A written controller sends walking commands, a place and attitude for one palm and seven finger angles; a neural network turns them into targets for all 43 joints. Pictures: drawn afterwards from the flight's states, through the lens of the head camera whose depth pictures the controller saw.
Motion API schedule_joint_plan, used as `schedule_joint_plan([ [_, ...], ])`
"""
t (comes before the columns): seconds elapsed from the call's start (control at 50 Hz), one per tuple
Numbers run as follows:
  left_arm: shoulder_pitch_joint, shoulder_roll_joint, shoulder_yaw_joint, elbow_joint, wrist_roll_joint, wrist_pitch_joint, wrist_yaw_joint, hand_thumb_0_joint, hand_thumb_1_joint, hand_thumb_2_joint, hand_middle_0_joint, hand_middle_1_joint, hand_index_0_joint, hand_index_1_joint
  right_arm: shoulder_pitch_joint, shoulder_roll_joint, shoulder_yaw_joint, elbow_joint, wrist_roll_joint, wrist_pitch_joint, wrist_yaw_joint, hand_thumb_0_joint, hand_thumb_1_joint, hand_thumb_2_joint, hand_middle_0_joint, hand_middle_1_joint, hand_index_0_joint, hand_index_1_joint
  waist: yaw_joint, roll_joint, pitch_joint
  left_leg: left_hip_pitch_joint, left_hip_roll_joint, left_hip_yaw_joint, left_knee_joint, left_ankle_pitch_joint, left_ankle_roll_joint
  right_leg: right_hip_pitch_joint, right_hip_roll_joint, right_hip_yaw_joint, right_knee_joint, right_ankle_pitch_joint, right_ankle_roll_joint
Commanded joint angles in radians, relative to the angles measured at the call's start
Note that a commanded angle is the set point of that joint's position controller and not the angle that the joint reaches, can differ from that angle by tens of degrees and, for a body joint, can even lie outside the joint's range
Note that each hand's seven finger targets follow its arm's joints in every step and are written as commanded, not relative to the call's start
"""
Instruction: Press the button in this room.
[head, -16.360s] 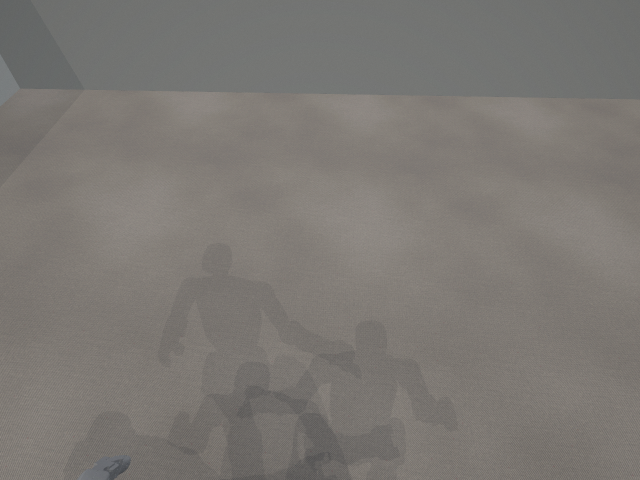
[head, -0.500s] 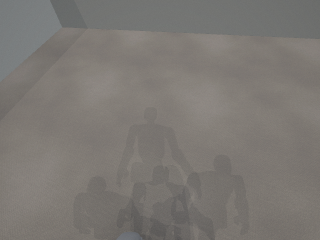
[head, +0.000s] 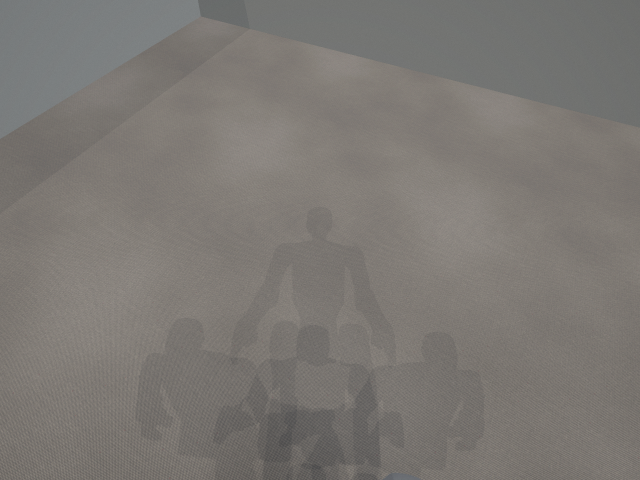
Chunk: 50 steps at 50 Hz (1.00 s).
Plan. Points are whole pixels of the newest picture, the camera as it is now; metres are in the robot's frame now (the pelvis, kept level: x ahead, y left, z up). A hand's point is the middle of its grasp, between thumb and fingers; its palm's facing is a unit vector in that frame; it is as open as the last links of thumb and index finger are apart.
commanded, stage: turn or walk to find it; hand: left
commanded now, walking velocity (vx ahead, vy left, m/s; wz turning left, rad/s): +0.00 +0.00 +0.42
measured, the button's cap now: out of the picture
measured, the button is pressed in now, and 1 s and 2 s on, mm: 0 0 0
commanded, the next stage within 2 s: stand and wait in 1.36 s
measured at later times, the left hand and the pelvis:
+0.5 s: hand out of the picture +0.01 +0.14 -0.15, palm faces +0.25 -0.93 -0.28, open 7.3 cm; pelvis -0.02 -0.07 +0.00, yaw +14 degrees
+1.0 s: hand out of the picture -0.10 +0.20 -0.17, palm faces +0.47 -0.85 -0.23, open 7.4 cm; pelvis -0.06 -0.02 +0.00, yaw +25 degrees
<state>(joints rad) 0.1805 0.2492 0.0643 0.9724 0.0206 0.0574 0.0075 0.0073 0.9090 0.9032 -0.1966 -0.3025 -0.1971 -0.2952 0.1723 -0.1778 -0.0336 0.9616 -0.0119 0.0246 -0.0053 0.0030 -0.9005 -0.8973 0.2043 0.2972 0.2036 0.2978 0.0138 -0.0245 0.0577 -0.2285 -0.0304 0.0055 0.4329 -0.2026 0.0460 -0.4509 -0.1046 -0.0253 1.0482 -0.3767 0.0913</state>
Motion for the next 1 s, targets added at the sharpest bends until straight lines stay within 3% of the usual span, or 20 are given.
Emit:
schedule_joint_plan([
  [0.0,-0.049,0.053,0.009,-0.095,-0.006,-0.022,0.01,0.0,0.9,0.9,-0.2,-0.3,-0.2,-0.3,0.068,-0.21,-0.065,-0.043,-0.011,-0.015,-0.01,0.0,-0.9,-0.9,0.2,0.3,0.2,0.3,-0.051,0.168,-0.067,0.112,0.269,-0.297,-0.123,0.252,0.13,-0.06,0.017,0.009,-0.101,-0.061,0.0],
  [0.08,-0.034,0.039,0.001,-0.105,-0.015,-0.034,0.013,0.0,0.9,0.9,-0.2,-0.3,-0.2,-0.3,0.063,-0.215,-0.071,-0.046,-0.015,-0.008,-0.008,0.0,-0.9,-0.9,0.2,0.3,0.2,0.3,-0.043,0.189,-0.113,0.082,0.251,-0.336,-0.063,0.358,0.128,0.078,0.059,-0.006,-0.324,-0.075,-0.018],
  [0.14,0.067,0.059,0.008,-0.079,-0.018,-0.051,0.017,0.0,0.9,0.9,-0.2,-0.3,-0.2,-0.3,0.036,-0.197,-0.073,-0.055,-0.005,-0.006,-0.004,0.0,-0.9,-0.9,0.2,0.3,0.2,0.3,0.012,0.13,-0.154,-0.049,0.176,-0.306,0.031,0.275,0.059,0.324,0.062,-0.022,-0.648,0.165,-0.029],
  [0.16,0.102,0.115,0.017,-0.074,-0.007,-0.062,0.023,0.0,0.9,0.9,-0.2,-0.3,-0.2,-0.3,0.047,-0.151,-0.069,-0.06,0.004,-0.007,0.002,0.0,-0.9,-0.9,0.2,0.3,0.2,0.3,0.025,-0.008,-0.178,-0.193,0.104,-0.233,0.133,0.079,-0.003,0.48,-0.069,0.091,-0.74,0.2,-0.06],
  [0.18,0.11,0.2,0.036,-0.076,0.005,-0.067,0.03,0.0,0.9,0.9,-0.2,-0.3,-0.2,-0.3,0.041,-0.09,-0.057,-0.089,0.004,-0.008,0.006,0.0,-0.9,-0.9,0.2,0.3,0.2,0.3,0.036,-0.277,-0.143,-0.38,-0.037,-0.068,0.341,-0.284,-0.074,0.529,-0.316,0.333,-0.761,0.288,-0.166],
  [0.2,0.1,0.204,0.03,-0.092,-0.001,-0.061,0.031,0.0,0.9,0.9,-0.2,-0.3,-0.2,-0.3,0.009,-0.142,-0.069,-0.093,-0.004,0.003,0.003,0.0,-0.9,-0.9,0.2,0.3,0.2,0.3,0.045,-0.207,-0.111,-0.349,-0.013,-0.086,0.534,-0.387,-0.072,0.363,-0.394,0.345,-0.769,0.338,-0.246],
  [0.22,0.037,0.157,0.035,-0.101,-0.005,-0.065,0.039,0.0,0.9,0.9,-0.2,-0.3,-0.2,-0.3,0.03,-0.15,-0.075,-0.073,-0.011,0.018,0.003,0.0,-0.9,-0.9,0.2,0.3,0.2,0.3,0.011,-0.195,-0.078,-0.343,0.017,-0.124,0.646,-0.335,-0.071,0.293,-0.353,0.284,-0.789,0.273,-0.254],
  [0.26,-0.046,0.111,0.016,-0.122,-0.008,-0.064,0.031,0.0,0.9,0.9,-0.2,-0.3,-0.2,-0.3,0.068,-0.132,-0.077,-0.027,-0.014,0.029,0.014,0.0,-0.9,-0.9,0.2,0.3,0.2,0.3,-0.035,-0.106,-0.003,-0.347,0.034,-0.095,0.765,-0.226,-0.085,0.243,-0.241,0.151,-0.764,0.269,-0.205],
  [0.32,-0.019,0.077,0.005,-0.112,-0.008,-0.074,0.027,0.0,0.9,0.9,-0.2,-0.3,-0.2,-0.3,0.101,-0.117,-0.072,-0.006,-0.01,0.032,0.021,0.0,-0.9,-0.9,0.2,0.3,0.2,0.3,-0.039,-0.125,0.0,-0.348,0.043,-0.064,0.795,-0.139,-0.107,0.273,-0.186,0.031,-0.741,0.396,-0.171],
  [0.46,0.096,0.105,0.019,-0.074,0.004,-0.074,0.028,0.0,0.9,0.9,-0.2,-0.3,-0.2,-0.3,0.004,-0.112,-0.057,-0.027,-0.01,0.032,0.016,0.0,-0.9,-0.9,0.2,0.3,0.2,0.3,0.015,-0.144,-0.017,-0.33,0.076,-0.021,0.635,-0.205,-0.132,0.37,-0.24,0.008,-0.707,0.519,-0.213],
  [0.58,0.134,0.154,0.031,-0.047,0.011,-0.063,0.023,0.0,0.9,0.9,-0.2,-0.3,-0.2,-0.3,-0.064,-0.098,-0.037,-0.052,0.003,0.016,0.016,0.0,-0.9,-0.9,0.2,0.3,0.2,0.3,0.042,-0.189,-0.062,-0.207,0.061,0.055,0.362,-0.259,-0.108,0.41,-0.255,-0.03,-0.635,0.645,-0.231],
  [0.66,0.095,0.165,0.034,-0.041,0.003,-0.054,0.02,0.0,0.9,0.9,-0.2,-0.3,-0.2,-0.3,-0.001,-0.121,-0.037,-0.042,0.003,0.0,0.014,0.0,-0.9,-0.9,0.2,0.3,0.2,0.3,-0.009,-0.152,-0.103,-0.005,0.055,0.091,0.072,-0.064,-0.085,0.334,-0.241,-0.097,-0.523,0.554,-0.163],
  [0.68,0.091,0.147,0.033,-0.048,-0.006,-0.049,0.018,0.0,0.9,0.9,-0.2,-0.3,-0.2,-0.3,0.037,-0.161,-0.046,-0.036,0.001,-0.009,0.015,0.0,-0.9,-0.9,0.2,0.3,0.2,0.3,-0.035,-0.048,-0.133,0.128,0.094,0.039,-0.04,0.08,-0.065,0.242,-0.206,-0.135,-0.415,0.452,-0.115],
  [0.7,0.105,0.092,0.023,-0.073,-0.013,-0.042,0.013,0.0,0.9,0.9,-0.2,-0.3,-0.2,-0.3,0.071,-0.259,-0.068,-0.037,-0.007,-0.019,0.011,0.0,-0.9,-0.9,0.2,0.3,0.2,0.3,-0.054,0.226,-0.16,0.283,0.312,-0.26,-0.075,0.357,0.032,0.003,-0.076,-0.184,-0.22,0.07,-0.038],
  [0.72,0.044,0.058,-0.002,-0.103,-0.008,-0.035,0.013,0.0,0.9,0.9,-0.2,-0.3,-0.2,-0.3,0.117,-0.312,-0.078,-0.028,-0.001,-0.009,0.005,0.0,-0.9,-0.9,0.2,0.3,0.2,0.3,-0.075,0.306,-0.138,0.259,0.436,-0.349,-0.09,0.596,0.128,-0.082,-0.022,-0.122,-0.069,-0.287,-0.016],
  [0.74,0.019,0.078,0.003,-0.102,-0.004,-0.024,0.017,0.0,0.9,0.9,-0.2,-0.3,-0.2,-0.3,0.11,-0.298,-0.075,-0.019,-0.005,-0.005,0.0,0.0,-0.9,-0.9,0.2,0.3,0.2,0.3,-0.078,0.219,-0.125,0.201,0.439,-0.312,-0.091,0.495,0.164,-0.069,-0.031,-0.055,0.008,-0.272,-0.026],
  [0.76,-0.013,0.076,0.007,-0.088,-0.002,-0.017,0.017,0.0,0.9,0.9,-0.2,-0.3,-0.2,-0.3,0.068,-0.269,-0.068,-0.023,-0.006,-0.009,-0.01,0.0,-0.9,-0.9,0.2,0.3,0.2,0.3,-0.072,0.262,-0.069,0.125,0.38,-0.291,-0.121,0.413,0.143,-0.082,-0.04,-0.021,0.03,-0.207,-0.024],
  [0.8,-0.002,0.09,0.014,-0.069,-0.003,-0.017,0.006,0.0,0.9,0.9,-0.2,-0.3,-0.2,-0.3,-0.016,-0.234,-0.054,-0.048,-0.008,-0.009,-0.014,0.0,-0.9,-0.9,0.2,0.3,0.2,0.3,-0.035,0.222,-0.022,0.089,0.305,-0.225,-0.113,0.368,0.115,-0.091,-0.027,-0.006,0.064,-0.096,-0.02],
  [0.86,0.047,0.082,0.014,-0.044,-0.002,-0.02,0.0,0.0,0.9,0.9,-0.2,-0.3,-0.2,-0.3,-0.024,-0.221,-0.051,-0.059,-0.002,-0.018,-0.012,0.0,-0.9,-0.9,0.2,0.3,0.2,0.3,-0.013,0.163,-0.057,0.106,0.25,-0.166,-0.118,0.35,0.089,-0.073,-0.008,-0.012,0.074,-0.01,-0.005],
  [0.98,-0.015,0.073,0.012,-0.076,-0.004,-0.019,0.008,0.0,0.9,0.9,-0.2,-0.3,-0.2,-0.3,0.041,-0.216,-0.061,-0.052,-0.004,-0.018,-0.008,0.0,-0.9,-0.9,0.2,0.3,0.2,0.3,-0.038,0.164,-0.06,0.106,0.26,-0.259,-0.133,0.273,0.114,-0.075,0.004,0.01,-0.006,-0.012,0.008],
])
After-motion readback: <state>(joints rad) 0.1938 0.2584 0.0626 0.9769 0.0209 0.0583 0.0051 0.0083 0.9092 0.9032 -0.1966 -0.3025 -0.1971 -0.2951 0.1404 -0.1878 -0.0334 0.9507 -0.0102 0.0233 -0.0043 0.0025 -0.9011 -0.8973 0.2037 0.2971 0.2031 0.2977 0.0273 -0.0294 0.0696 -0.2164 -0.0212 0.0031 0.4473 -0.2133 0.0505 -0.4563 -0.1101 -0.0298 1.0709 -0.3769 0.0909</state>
